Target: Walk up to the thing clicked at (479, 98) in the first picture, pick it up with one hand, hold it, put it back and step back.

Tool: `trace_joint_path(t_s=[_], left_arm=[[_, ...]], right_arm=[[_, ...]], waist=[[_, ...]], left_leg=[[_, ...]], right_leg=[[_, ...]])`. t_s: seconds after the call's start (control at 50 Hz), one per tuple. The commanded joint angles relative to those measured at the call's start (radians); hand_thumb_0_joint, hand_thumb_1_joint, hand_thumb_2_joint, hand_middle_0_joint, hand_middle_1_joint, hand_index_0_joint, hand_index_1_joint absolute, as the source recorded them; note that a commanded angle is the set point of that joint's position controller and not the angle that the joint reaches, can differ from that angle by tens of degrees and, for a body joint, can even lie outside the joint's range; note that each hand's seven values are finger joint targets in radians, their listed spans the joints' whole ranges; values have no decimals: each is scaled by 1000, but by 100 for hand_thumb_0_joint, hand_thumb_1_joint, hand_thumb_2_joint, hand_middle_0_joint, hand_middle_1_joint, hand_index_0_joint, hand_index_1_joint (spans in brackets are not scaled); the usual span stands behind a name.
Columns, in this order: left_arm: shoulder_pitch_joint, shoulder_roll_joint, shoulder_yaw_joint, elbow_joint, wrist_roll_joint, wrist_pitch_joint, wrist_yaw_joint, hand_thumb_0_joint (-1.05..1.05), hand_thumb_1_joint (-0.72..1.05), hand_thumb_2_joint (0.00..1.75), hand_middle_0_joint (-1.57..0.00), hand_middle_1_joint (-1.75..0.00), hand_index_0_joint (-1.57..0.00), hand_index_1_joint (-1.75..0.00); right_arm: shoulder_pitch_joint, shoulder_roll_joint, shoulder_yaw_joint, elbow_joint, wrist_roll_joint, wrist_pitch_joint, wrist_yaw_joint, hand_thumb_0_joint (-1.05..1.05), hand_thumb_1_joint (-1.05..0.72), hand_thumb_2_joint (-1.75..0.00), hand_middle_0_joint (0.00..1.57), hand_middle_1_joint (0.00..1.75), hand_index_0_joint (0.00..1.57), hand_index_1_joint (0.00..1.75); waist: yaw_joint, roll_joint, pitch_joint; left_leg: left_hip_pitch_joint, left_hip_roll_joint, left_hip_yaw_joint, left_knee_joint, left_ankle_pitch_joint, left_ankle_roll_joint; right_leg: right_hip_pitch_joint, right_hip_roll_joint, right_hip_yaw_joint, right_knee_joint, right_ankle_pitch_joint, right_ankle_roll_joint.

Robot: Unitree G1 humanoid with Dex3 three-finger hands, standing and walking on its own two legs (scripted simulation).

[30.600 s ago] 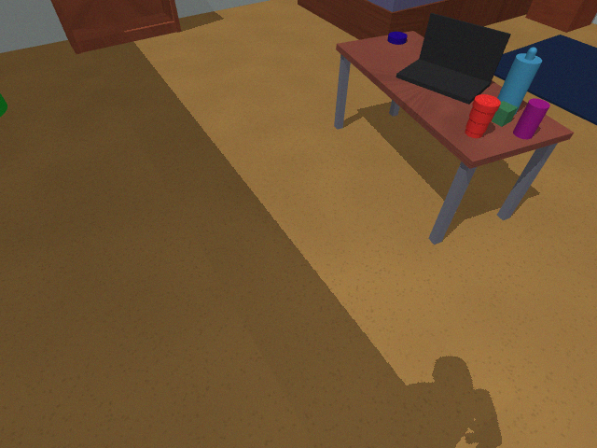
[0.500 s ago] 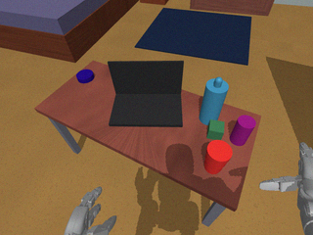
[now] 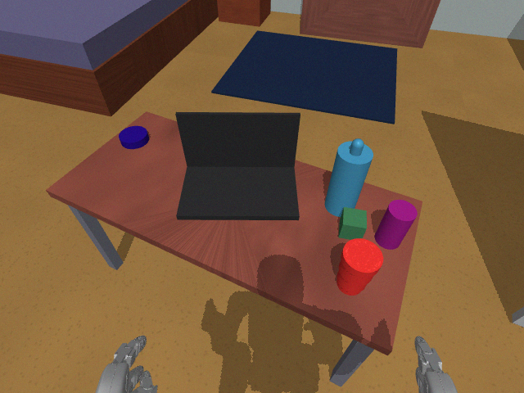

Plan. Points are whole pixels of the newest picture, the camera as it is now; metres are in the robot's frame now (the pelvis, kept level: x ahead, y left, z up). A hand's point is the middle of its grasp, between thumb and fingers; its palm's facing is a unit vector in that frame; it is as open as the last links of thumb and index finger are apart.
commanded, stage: home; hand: right
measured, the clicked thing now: (355, 270) +0.43 -0.20 -0.18
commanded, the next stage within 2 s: stand in 1.96 s
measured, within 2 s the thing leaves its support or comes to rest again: neither
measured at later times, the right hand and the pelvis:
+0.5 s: hand out of the picture +0.15 -0.18 -0.06, palm faces +0.13 +0.96 -0.27, open 17.7 cm; pelvis -0.02 +0.00 -0.01, yaw +0 degrees
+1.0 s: hand out of the picture +0.17 -0.19 -0.06, palm faces +0.11 +0.96 -0.27, open 17.6 cm; pelvis +0.00 -0.01 -0.01, yaw +0 degrees
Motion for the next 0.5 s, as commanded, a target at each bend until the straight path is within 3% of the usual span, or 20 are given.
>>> trace_joint_path(t_s=[0.0,0.04,0.12,0.28,0.36,0.44,0.48], left_arm=[[-77,124,51,-152,7,-95,32,0,90,90,-20,-30,-20,-30],[-73,124,52,-141,10,-110,35,0,90,90,-20,-30,-20,-30],[-86,129,55,-132,15,-135,34,0,90,90,-20,-30,-20,-30],[-97,131,58,-123,17,-165,31,0,90,90,-20,-30,-20,-30],[-89,139,60,-123,17,-174,38,0,90,90,-20,-30,-20,-30],[-77,139,59,-111,20,-189,44,0,90,90,-20,-30,-20,-30],[-74,144,62,-108,21,-193,44,0,90,90,-20,-30,-20,-30]], right_arm=[[-130,-140,-84,-236,-15,-42,-22,0,61,-1,5,4,5,4],[-98,-121,-63,-228,-17,-31,-22,0,61,-1,5,4,5,4],[-40,-114,-56,-225,-23,-12,-32,0,61,-1,5,4,5,4],[-33,-130,-79,-228,-22,1,-32,0,61,-2,5,4,5,4],[-79,-145,-84,-308,-20,-3,-34,0,61,-1,4,4,4,4],[-46,-103,-49,-275,-24,9,-35,0,61,-2,5,4,5,4],[-27,-101,-42,-267,-29,17,-37,0,59,-3,5,5,5,5]], waist=[[33,49,-96],[34,48,-108],[2,21,-76],[10,64,-5],[10,20,-57],[22,23,-92],[13,-1,-83]], left_leg=[[35,1,4,-147,203,1],[39,10,-13,-151,212,-3],[22,4,4,-154,123,12],[-16,18,-18,-198,16,5],[-15,6,-6,-166,39,11],[-5,-5,14,-137,92,13],[-18,-11,28,-119,103,17]], right_leg=[[61,19,-50,-121,175,-41],[63,22,-54,-107,183,-42],[48,24,-52,-131,127,-32],[-13,29,-64,-118,53,-31],[20,23,-57,-124,60,-30],[37,19,-51,-122,93,-31],[34,16,-45,-132,105,-28]])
